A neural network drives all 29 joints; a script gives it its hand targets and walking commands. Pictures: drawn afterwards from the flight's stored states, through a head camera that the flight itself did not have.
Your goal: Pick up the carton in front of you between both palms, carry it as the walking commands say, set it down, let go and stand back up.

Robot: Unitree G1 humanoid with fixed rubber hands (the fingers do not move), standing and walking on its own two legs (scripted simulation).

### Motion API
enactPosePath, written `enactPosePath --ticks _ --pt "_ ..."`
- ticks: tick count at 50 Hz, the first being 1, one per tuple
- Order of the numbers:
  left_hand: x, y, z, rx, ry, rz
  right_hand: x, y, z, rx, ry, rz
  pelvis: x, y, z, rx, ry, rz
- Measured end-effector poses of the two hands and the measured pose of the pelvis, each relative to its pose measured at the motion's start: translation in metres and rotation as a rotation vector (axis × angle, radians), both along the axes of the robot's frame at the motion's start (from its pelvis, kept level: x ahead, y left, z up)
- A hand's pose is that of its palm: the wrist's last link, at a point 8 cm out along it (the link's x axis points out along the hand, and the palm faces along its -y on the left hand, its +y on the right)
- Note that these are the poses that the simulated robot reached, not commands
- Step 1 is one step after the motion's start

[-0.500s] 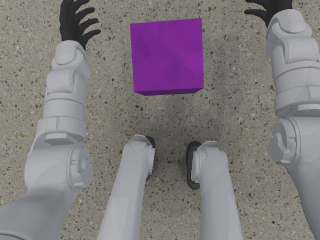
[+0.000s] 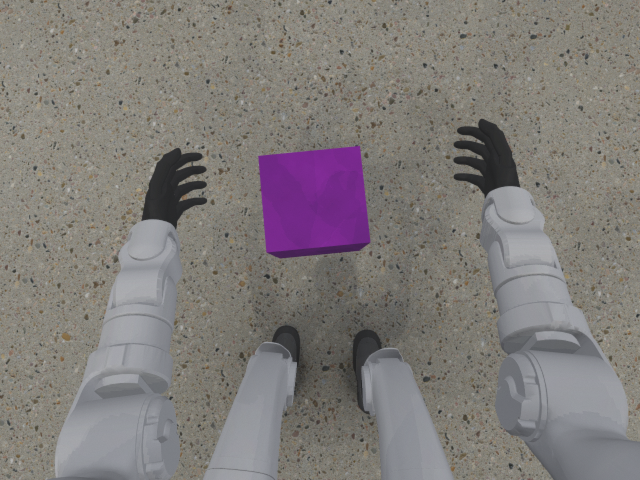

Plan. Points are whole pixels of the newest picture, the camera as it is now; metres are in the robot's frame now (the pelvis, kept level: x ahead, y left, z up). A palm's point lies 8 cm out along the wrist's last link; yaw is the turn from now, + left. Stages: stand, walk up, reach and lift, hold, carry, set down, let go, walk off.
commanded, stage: let go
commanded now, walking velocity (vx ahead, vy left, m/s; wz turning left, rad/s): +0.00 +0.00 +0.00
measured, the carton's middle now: (314, 209) +0.48 +0.05 -0.55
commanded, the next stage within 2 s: stand in 1.12 s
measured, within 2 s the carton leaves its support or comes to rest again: neither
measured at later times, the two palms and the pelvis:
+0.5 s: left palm (64, 358) +0.24 +0.24 +0.02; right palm (591, 324) +0.29 -0.21 +0.00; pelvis +0.07 +0.01 +0.09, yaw +1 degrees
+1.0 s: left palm (58, 374) +0.24 +0.23 +0.03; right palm out of the picture +0.24 -0.23 +0.03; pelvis +0.07 +0.00 +0.09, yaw +1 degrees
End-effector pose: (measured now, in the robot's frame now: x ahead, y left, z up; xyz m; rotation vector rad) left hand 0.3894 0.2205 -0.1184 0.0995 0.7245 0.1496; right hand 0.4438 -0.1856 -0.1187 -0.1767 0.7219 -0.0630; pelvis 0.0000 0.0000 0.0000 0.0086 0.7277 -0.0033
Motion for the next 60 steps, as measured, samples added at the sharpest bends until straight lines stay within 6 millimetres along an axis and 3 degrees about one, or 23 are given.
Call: enactPosePath --ticks 6,14,21,27,39,47,56,60 --pt "-0.037 0.015 0.037 0.015 0.039 -0.059 -0.05 -0.008 0.027 -0.021 0.019 -0.019 0.013 0.006 0.027 -0.007 -0.123 -0.002" --pt "-0.087 0.028 0.087 0.029 0.053 -0.055 -0.089 -0.013 0.073 -0.011 0.021 -0.002 0.039 0.011 0.057 -0.012 -0.283 0.007" --pt "-0.126 0.024 0.124 0.024 0.043 -0.033 -0.125 -0.019 0.106 -0.004 0.018 0.004 0.061 0.01 0.078 -0.01 -0.432 0.023" --pt "-0.152 0.015 0.139 0.011 0.063 -0.048 -0.162 -0.031 0.128 -0.001 0.031 -0.001 0.072 0.005 0.092 -0.004 -0.561 0.024" --pt "-0.158 0.006 0.146 0.023 0.076 -0.09 -0.208 -0.051 0.149 -0.002 0.065 -0.011 0.077 -0.005 0.097 -0.001 -0.745 0.022" --pt "-0.154 0.006 0.149 0.021 0.068 -0.094 -0.209 -0.048 0.151 -0.001 0.069 -0.007 0.074 -0.005 0.095 -0.003 -0.797 0.019" --pt "-0.153 0.025 0.16 0.1 0.045 -0.047 -0.218 -0.043 0.14 -0.025 0.076 -0.005 0.071 0.001 0.091 0.0 -0.813 0.028" --pt "-0.162 0.048 0.148 0.17 0.072 -0.038 -0.228 -0.06 0.131 -0.114 0.129 -0.01 0.07 0.003 0.089 -0.002 -0.773 0.026"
